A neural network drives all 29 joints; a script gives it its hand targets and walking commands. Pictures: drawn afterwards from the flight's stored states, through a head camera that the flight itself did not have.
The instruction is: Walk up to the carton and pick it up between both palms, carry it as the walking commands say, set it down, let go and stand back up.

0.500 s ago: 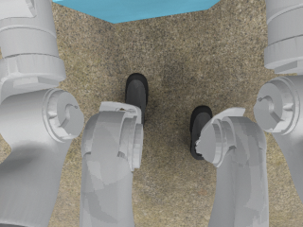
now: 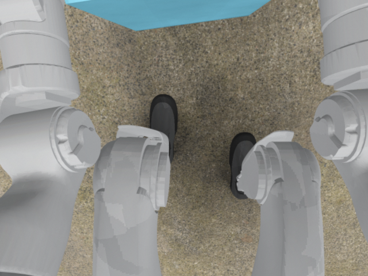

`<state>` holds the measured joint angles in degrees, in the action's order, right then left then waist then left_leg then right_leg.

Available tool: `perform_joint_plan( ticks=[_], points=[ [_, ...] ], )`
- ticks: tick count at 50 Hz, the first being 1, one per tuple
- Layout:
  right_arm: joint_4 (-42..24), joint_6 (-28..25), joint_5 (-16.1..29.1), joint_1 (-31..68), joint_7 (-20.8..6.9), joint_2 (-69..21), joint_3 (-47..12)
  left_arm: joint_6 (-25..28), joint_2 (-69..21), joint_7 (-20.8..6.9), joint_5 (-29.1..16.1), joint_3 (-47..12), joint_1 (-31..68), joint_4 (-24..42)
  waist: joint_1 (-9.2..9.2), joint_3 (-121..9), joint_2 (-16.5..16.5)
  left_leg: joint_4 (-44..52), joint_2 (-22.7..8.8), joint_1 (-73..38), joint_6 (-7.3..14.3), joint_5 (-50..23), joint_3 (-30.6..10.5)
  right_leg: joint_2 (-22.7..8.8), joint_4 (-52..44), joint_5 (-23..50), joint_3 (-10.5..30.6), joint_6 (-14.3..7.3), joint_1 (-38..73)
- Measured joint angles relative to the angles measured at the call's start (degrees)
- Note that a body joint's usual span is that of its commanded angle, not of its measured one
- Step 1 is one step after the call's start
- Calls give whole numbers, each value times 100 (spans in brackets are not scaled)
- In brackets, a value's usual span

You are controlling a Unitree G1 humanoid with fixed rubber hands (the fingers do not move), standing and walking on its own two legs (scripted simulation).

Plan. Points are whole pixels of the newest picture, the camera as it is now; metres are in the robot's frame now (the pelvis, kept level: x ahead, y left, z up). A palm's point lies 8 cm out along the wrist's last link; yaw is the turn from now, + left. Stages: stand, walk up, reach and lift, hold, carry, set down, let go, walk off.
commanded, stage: set down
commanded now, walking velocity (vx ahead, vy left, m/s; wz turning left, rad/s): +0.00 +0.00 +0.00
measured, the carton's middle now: out of the picture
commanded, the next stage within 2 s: none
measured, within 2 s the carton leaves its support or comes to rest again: neither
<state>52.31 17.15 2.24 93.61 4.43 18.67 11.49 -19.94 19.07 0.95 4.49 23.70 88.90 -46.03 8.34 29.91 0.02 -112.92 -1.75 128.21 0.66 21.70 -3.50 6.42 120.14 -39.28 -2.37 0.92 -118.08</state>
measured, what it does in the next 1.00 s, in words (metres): stands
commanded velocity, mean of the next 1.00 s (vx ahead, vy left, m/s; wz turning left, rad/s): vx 0.00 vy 0.00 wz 0.00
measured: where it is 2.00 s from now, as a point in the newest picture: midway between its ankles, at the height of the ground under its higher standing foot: (203, 159)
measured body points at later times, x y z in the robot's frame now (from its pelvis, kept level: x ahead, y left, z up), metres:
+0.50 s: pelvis +0.00 +0.00 +0.00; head +0.40 +0.05 +0.18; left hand +0.54 +0.29 -0.20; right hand +0.61 -0.05 -0.20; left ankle +0.16 +0.13 -0.38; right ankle +0.09 -0.11 -0.38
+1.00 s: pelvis +0.00 +0.00 -0.01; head +0.40 +0.05 +0.18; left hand +0.54 +0.29 -0.20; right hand +0.61 -0.05 -0.21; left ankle +0.16 +0.13 -0.38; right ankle +0.09 -0.11 -0.38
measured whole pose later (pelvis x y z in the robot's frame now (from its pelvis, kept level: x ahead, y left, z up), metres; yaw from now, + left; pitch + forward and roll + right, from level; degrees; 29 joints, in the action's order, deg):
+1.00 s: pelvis +0.00 +0.00 -0.01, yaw +0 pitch +37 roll -4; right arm 54.0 15.7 2.2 93.7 1.0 18.7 11.5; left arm -15.6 20.7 -3.6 4.5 26.5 88.3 -49.9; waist 8.4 29.9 -0.1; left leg -114.0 -2.5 129.0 0.7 22.2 -3.5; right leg 7.0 121.2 -39.3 -2.4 0.9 -119.3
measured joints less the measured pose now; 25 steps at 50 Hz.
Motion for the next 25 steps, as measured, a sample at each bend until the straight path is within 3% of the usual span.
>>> perform_joint_plan(
  ticks=[25],
  points=[
    [104,-95,0,0,-275,0,0,251,108,-291,0,179,-55,-208,5,-3,-4,-81,-52,58,0,30,-1,43,89,0,0,0,-95]
  ],
)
